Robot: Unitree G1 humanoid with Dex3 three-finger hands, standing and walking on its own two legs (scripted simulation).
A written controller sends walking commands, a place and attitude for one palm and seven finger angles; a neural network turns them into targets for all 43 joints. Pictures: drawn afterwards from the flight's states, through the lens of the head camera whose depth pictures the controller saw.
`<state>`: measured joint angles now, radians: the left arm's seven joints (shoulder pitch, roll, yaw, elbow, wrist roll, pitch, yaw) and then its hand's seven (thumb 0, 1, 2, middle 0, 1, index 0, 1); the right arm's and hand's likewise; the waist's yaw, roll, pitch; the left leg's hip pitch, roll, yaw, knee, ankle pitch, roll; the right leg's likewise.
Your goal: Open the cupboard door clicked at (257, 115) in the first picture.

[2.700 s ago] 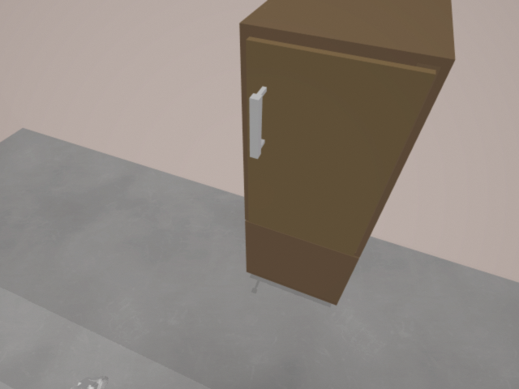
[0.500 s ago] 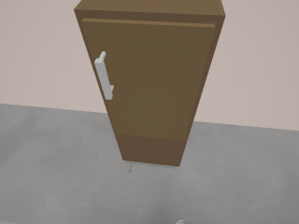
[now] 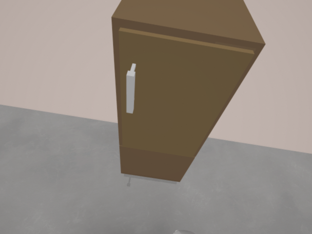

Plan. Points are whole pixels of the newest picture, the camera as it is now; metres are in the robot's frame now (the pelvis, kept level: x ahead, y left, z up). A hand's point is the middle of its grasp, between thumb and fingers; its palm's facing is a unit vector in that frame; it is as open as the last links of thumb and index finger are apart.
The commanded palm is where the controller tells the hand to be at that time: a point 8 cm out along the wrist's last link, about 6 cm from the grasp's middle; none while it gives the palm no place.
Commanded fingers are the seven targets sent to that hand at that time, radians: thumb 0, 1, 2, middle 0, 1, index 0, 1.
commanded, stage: come to a stop and stand still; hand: left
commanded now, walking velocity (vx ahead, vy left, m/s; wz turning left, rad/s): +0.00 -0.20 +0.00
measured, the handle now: (131, 89) +0.51 +0.12 +0.05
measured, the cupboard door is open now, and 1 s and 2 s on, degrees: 0 0 0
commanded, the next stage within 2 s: look again from close up in 0.70 s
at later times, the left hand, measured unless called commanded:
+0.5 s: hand out of the picture -0.02 +0.13 -0.17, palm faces +0.02 -0.98 -0.21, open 7.4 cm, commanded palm none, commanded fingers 0.00 0.90 0.90 -0.20 -0.30 -0.20 -0.30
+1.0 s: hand out of the picture -0.05 +0.12 -0.18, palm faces +0.07 -0.98 -0.20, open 7.4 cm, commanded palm none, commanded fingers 0.00 0.90 0.90 -0.20 -0.30 -0.20 -0.30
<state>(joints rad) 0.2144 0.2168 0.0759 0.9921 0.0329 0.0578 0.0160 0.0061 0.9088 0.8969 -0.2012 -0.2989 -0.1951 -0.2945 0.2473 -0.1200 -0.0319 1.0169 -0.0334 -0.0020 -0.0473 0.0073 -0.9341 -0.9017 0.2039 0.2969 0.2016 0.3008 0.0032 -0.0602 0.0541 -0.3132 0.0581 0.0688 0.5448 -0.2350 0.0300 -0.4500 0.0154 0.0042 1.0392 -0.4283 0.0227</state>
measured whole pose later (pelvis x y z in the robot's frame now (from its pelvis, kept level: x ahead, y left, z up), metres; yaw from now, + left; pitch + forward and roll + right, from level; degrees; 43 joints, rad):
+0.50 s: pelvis -0.04 -0.05 +0.00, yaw -1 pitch -1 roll +0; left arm 0.29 0.14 0.02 1.09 0.02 0.01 0.03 0.01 0.92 0.90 -0.20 -0.30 -0.20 -0.29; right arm 0.35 -0.16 -0.05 1.13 -0.02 0.04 -0.02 0.01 -0.91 -0.90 0.20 0.30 0.20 0.30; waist -0.02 0.03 -0.02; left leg -0.32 0.07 0.04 0.57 -0.28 -0.02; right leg -0.11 0.00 -0.07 0.41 -0.28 -0.03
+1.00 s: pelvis -0.04 -0.05 +0.00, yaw +1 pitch -2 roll -1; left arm 0.35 0.13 0.01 1.06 0.02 -0.01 0.04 0.01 0.90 0.90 -0.20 -0.30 -0.20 -0.30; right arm 0.30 -0.17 -0.03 1.04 -0.02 0.00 -0.04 0.01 -0.91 -0.90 0.20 0.30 0.20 0.30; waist 0.00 0.03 0.00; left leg -0.27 0.05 0.02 0.56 -0.24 -0.02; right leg -0.14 -0.01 -0.10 0.52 -0.35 -0.02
